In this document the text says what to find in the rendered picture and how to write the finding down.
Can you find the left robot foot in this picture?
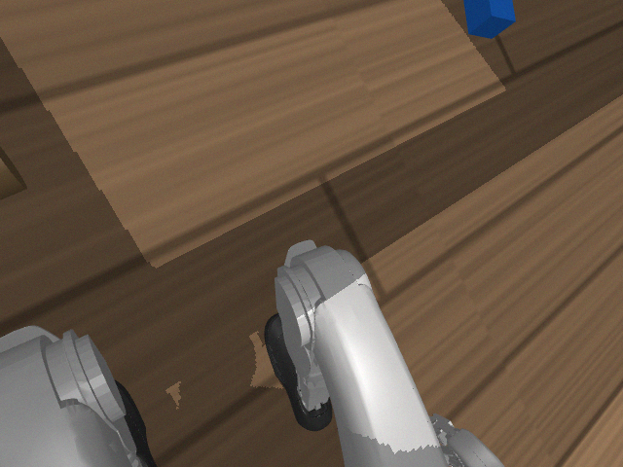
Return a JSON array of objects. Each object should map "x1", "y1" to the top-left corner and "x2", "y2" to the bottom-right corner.
[{"x1": 115, "y1": 380, "x2": 157, "y2": 467}]

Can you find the right robot foot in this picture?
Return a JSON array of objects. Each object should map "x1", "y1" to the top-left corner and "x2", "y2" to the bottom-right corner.
[{"x1": 264, "y1": 313, "x2": 332, "y2": 431}]

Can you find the right robot hand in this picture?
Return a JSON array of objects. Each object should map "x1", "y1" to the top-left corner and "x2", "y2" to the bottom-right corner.
[{"x1": 429, "y1": 413, "x2": 505, "y2": 467}]

